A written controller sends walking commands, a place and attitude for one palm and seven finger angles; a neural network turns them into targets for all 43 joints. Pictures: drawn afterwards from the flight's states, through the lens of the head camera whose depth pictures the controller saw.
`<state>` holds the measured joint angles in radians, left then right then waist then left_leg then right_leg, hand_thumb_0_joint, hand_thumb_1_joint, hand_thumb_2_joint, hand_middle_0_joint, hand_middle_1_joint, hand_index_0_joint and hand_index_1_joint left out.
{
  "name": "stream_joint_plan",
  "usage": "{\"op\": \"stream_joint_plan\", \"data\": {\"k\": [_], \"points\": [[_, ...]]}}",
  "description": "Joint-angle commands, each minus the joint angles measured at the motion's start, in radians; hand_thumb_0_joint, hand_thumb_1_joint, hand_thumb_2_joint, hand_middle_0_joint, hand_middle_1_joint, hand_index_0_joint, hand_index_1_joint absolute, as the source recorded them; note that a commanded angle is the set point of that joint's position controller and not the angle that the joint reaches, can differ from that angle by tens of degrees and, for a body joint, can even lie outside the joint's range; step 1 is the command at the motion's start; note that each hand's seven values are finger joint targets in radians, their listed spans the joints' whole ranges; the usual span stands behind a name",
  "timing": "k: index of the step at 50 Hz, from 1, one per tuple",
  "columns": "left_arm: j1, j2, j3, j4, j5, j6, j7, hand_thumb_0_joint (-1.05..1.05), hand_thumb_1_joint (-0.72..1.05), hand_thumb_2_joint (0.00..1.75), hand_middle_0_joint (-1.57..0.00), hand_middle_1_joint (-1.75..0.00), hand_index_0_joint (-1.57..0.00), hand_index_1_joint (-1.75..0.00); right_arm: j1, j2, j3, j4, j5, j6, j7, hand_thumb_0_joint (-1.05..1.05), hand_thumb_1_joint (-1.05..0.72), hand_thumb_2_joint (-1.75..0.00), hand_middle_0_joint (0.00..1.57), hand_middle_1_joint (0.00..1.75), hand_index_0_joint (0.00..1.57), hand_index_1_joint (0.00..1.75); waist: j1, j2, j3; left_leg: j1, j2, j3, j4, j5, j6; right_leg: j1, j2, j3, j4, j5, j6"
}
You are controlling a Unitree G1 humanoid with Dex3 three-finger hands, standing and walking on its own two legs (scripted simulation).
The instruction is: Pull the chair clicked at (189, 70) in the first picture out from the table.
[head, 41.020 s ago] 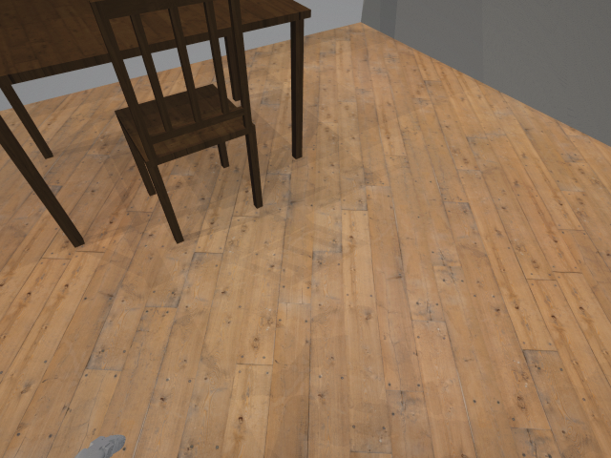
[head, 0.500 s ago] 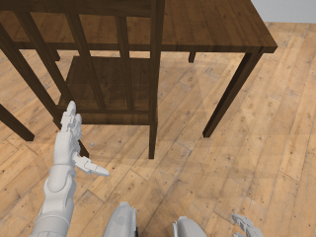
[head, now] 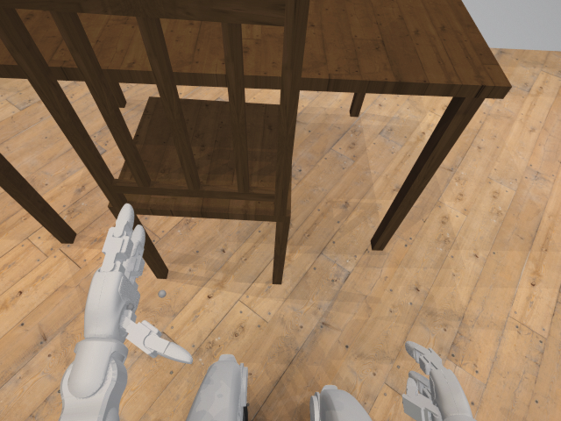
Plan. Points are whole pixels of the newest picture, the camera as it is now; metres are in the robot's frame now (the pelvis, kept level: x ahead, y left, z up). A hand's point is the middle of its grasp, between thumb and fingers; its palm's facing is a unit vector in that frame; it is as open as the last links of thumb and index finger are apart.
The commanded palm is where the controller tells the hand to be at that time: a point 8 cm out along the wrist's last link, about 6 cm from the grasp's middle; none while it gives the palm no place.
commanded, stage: aim the fingers beside a spindle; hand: left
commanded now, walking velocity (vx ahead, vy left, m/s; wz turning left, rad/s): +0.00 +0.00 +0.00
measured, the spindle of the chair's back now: (176, 122) +0.56 +0.21 +0.05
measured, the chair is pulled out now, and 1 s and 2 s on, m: -0.08 -0.08 -0.08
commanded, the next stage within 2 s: none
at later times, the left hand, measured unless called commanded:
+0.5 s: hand (171, 292) +0.28 +0.16 +0.02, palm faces +0.01 -1.00 -0.01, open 17.2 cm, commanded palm +0.26 +0.22 +0.03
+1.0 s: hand (169, 282) +0.29 +0.16 +0.04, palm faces +0.03 -1.00 -0.02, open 16.9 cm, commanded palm +0.27 +0.21 +0.03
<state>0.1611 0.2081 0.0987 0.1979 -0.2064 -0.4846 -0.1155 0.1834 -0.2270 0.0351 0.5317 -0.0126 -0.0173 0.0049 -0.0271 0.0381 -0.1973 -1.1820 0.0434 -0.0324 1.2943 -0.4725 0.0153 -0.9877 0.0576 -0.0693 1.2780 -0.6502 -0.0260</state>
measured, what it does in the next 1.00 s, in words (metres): stands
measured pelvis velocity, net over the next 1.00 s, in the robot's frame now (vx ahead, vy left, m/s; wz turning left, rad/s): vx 0.00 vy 0.00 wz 0.00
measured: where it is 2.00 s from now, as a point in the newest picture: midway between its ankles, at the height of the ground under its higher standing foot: outside the picture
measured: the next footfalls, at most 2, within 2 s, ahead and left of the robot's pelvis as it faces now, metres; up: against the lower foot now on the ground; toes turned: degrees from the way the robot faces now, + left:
none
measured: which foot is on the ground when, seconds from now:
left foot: down 0.00-1.00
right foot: down 0.00-1.00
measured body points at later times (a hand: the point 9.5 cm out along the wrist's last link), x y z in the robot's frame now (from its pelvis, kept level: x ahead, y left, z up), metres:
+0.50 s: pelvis +0.00 +0.00 -0.01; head +0.09 +0.01 +0.44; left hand +0.27 +0.22 +0.02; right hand +0.17 -0.23 -0.10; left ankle +0.07 +0.11 -0.62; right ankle -0.02 -0.11 -0.62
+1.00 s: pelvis +0.00 +0.00 +0.00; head +0.09 +0.02 +0.44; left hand +0.28 +0.22 +0.04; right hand +0.17 -0.23 -0.09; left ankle +0.07 +0.11 -0.62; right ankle -0.02 -0.11 -0.62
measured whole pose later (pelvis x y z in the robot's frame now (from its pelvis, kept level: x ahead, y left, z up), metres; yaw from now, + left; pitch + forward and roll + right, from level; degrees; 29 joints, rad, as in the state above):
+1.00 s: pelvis +0.00 +0.00 +0.00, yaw +0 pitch +21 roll -4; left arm 0.16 0.20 0.07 0.14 -0.19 -0.43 -0.07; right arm 0.21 -0.23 0.04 0.53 -0.02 -0.04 0.00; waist -0.04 0.05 -0.21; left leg -1.19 0.04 -0.04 1.30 -0.48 0.02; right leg -0.99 0.06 -0.07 1.28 -0.66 -0.02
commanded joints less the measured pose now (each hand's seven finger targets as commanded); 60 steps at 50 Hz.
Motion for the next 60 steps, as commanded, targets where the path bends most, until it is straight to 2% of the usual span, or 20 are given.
{"op": "stream_joint_plan", "data": {"k": [1,3,8,11,16,19,22,24,27,31,35,37,39,40,44,49,52,55,58,60], "points": [[0.028,0.088,0.018,-0.233,-0.021,-0.027,-0.032,0.00,-0.55,0.20,0.00,0.00,0.00,0.00,-0.030,-0.137,-0.063,-0.155,0.011,-0.049,-0.016,0.00,-0.90,-0.90,0.20,0.30,0.20,0.30,0.000,0.029,-0.272,0.393,-0.022,-0.020,-0.150,0.155,0.019,0.004,0.009,0.032,-0.221,0.253,0.002],[0.056,0.088,0.018,-0.276,-0.026,-0.016,-0.034,0.00,-0.55,0.20,0.00,0.00,0.00,0.00,-0.030,-0.137,-0.064,-0.164,0.012,-0.054,-0.020,0.00,-0.90,-0.90,0.20,0.30,0.20,0.30,-0.003,0.020,-0.269,0.388,-0.022,-0.021,-0.147,0.153,0.020,-0.001,0.009,0.029,-0.220,0.251,0.004],[-0.096,0.105,0.023,-0.360,-0.023,-0.057,-0.004,0.00,-0.54,0.22,-0.01,-0.02,-0.01,-0.02,-0.023,-0.134,-0.061,-0.139,0.001,-0.085,-0.037,0.00,-0.90,-0.90,0.20,0.30,0.20,0.30,-0.031,0.045,-0.257,0.372,-0.019,-0.037,-0.114,0.120,0.020,-0.071,0.009,0.025,-0.196,0.208,0.002],[-0.064,0.103,0.023,-0.353,-0.010,-0.067,0.014,0.00,-0.53,0.23,-0.02,-0.03,-0.02,-0.03,-0.016,-0.132,-0.061,-0.132,-0.002,-0.097,-0.035,0.00,-0.90,-0.90,0.20,0.30,0.20,0.30,-0.022,0.068,-0.285,0.398,-0.017,-0.042,-0.111,0.146,0.017,-0.082,0.009,0.022,-0.181,0.220,-0.003],[-0.028,0.095,0.015,-0.272,-0.007,0.012,-0.007,0.00,-0.52,0.25,-0.03,-0.04,-0.03,-0.04,-0.012,-0.140,-0.059,-0.147,0.004,-0.079,-0.027,0.00,-0.90,-0.90,0.20,0.30,0.20,0.30,-0.016,0.036,-0.288,0.357,-0.020,-0.027,-0.115,0.130,0.021,-0.041,0.008,0.031,-0.200,0.221,0.002],[-0.018,0.131,0.063,-0.258,-0.017,0.055,-0.011,0.00,-0.52,0.26,-0.04,-0.05,-0.04,-0.05,-0.006,-0.144,-0.059,-0.160,0.011,-0.066,-0.028,0.00,-0.90,-0.90,0.20,0.30,0.20,0.30,-0.002,0.020,-0.293,0.346,-0.019,-0.023,-0.123,0.139,0.021,-0.010,0.011,0.033,-0.207,0.233,0.002],[-0.048,0.129,0.074,-0.319,-0.028,0.047,0.003,0.00,-0.51,0.28,-0.05,-0.06,-0.05,-0.06,-0.009,-0.135,-0.059,-0.162,0.010,-0.070,-0.030,0.00,-0.90,-0.90,0.20,0.30,0.20,0.30,0.006,0.041,-0.321,0.379,-0.019,-0.018,-0.125,0.181,0.020,0.009,0.009,0.033,-0.207,0.270,0.004],[-0.050,0.135,0.082,-0.339,-0.033,0.030,0.018,0.00,-0.51,0.28,-0.05,-0.07,-0.05,-0.07,-0.003,-0.134,-0.058,-0.159,0.008,-0.075,-0.032,0.00,-0.90,-0.90,0.20,0.30,0.20,0.30,-0.002,0.032,-0.317,0.385,-0.017,-0.021,-0.122,0.204,0.021,0.012,0.010,0.031,-0.208,0.292,0.004],[-0.050,0.097,0.030,-0.351,-0.019,0.000,0.029,0.00,-0.50,0.30,-0.06,-0.08,-0.06,-0.08,-0.001,-0.131,-0.056,-0.147,0.004,-0.086,-0.028,0.00,-0.90,-0.90,0.20,0.30,0.20,0.30,-0.016,0.063,-0.299,0.418,-0.014,-0.031,-0.130,0.209,0.015,-0.027,0.009,0.019,-0.202,0.280,0.002],[-0.076,0.072,-0.010,-0.263,0.002,0.001,0.019,0.00,-0.50,0.30,-0.06,-0.08,-0.06,-0.08,0.004,-0.140,-0.060,-0.128,0.002,-0.089,-0.026,0.00,-0.90,-0.90,0.20,0.30,0.20,0.30,-0.041,0.030,-0.257,0.387,-0.013,-0.036,-0.122,0.168,0.016,-0.065,0.007,0.018,-0.202,0.249,0.005],[-0.090,0.096,0.022,-0.235,0.000,0.017,0.008,0.00,-0.50,0.30,-0.06,-0.08,-0.06,-0.08,0.003,-0.147,-0.063,-0.135,0.004,-0.080,-0.028,0.00,-0.90,-0.90,0.20,0.30,0.20,0.30,-0.022,0.013,-0.276,0.378,-0.015,-0.031,-0.129,0.152,0.017,-0.047,0.005,0.021,-0.203,0.238,0.004],[-0.107,0.090,0.015,-0.278,-0.004,0.017,0.017,0.00,-0.50,0.30,-0.06,-0.08,-0.06,-0.08,-0.001,-0.141,-0.062,-0.145,0.004,-0.079,-0.026,0.00,-0.90,-0.90,0.20,0.30,0.20,0.30,-0.015,0.034,-0.313,0.408,-0.017,-0.029,-0.134,0.177,0.018,-0.027,0.003,0.022,-0.204,0.259,0.003],[-0.087,0.148,0.078,-0.314,-0.005,0.008,0.037,0.00,-0.50,0.30,-0.06,-0.08,-0.06,-0.08,0.003,-0.141,-0.064,-0.149,0.005,-0.077,-0.027,0.00,-0.90,-0.90,0.20,0.30,0.20,0.30,0.010,0.056,-0.340,0.424,-0.015,-0.031,-0.143,0.210,0.014,-0.002,0.007,0.020,-0.196,0.275,-0.002],[-0.093,0.130,0.060,-0.338,-0.002,0.001,0.047,0.00,-0.50,0.30,-0.06,-0.08,-0.06,-0.08,-0.002,-0.134,-0.061,-0.153,0.004,-0.076,-0.025,0.00,-0.90,-0.90,0.20,0.30,0.20,0.30,0.010,0.080,-0.349,0.448,-0.017,-0.030,-0.146,0.228,0.014,-0.007,0.006,0.020,-0.195,0.288,-0.003],[-0.090,0.100,0.034,-0.319,0.002,-0.012,0.064,0.00,-0.50,0.30,-0.06,-0.08,-0.06,-0.08,0.003,-0.132,-0.060,-0.141,0.002,-0.076,-0.020,0.00,-0.90,-0.90,0.20,0.30,0.20,0.30,-0.013,0.066,-0.320,0.448,-0.015,-0.035,-0.140,0.233,0.014,-0.022,0.007,0.017,-0.200,0.295,0.001],[-0.138,0.053,-0.030,-0.194,0.017,0.014,0.028,0.00,-0.50,0.30,-0.06,-0.08,-0.06,-0.08,0.002,-0.142,-0.058,-0.130,0.005,-0.067,-0.018,0.00,-0.90,-0.90,0.20,0.30,0.20,0.30,-0.046,0.008,-0.239,0.385,-0.014,-0.038,-0.136,0.145,0.017,-0.059,0.007,0.017,-0.212,0.238,0.004],[-0.216,0.050,-0.043,-0.205,0.015,0.017,0.017,0.00,-0.50,0.30,-0.06,-0.08,-0.06,-0.08,-0.005,-0.144,-0.058,-0.132,0.005,-0.064,-0.022,0.00,-0.90,-0.90,0.20,0.30,0.20,0.30,-0.044,0.026,-0.257,0.397,-0.018,-0.039,-0.141,0.119,0.017,-0.063,0.002,0.018,-0.214,0.218,0.003],[-0.240,0.102,0.012,-0.261,0.013,-0.001,0.037,0.00,-0.50,0.30,-0.06,-0.08,-0.06,-0.08,-0.003,-0.142,-0.060,-0.136,0.002,-0.066,-0.026,0.00,-0.90,-0.90,0.20,0.30,0.20,0.30,-0.018,0.044,-0.328,0.439,-0.016,-0.041,-0.146,0.164,0.017,-0.039,0.003,0.021,-0.205,0.240,-0.001],[-0.228,0.118,0.042,-0.276,0.018,-0.018,0.071,0.00,-0.50,0.30,-0.06,-0.08,-0.06,-0.08,-0.002,-0.134,-0.059,-0.133,0.000,-0.065,-0.023,0.00,-0.90,-0.90,0.20,0.30,0.20,0.30,-0.004,0.069,-0.337,0.468,-0.016,-0.041,-0.153,0.196,0.011,-0.032,0.004,0.020,-0.201,0.259,-0.003],[-0.232,0.102,0.029,-0.248,0.029,-0.016,0.087,0.00,-0.50,0.30,-0.06,-0.08,-0.06,-0.08,-0.001,-0.131,-0.056,-0.129,-0.002,-0.059,-0.018,0.00,-0.90,-0.90,0.20,0.30,0.20,0.30,-0.013,0.070,-0.330,0.462,-0.015,-0.044,-0.153,0.201,0.011,-0.038,0.004,0.017,-0.197,0.264,-0.001]]}}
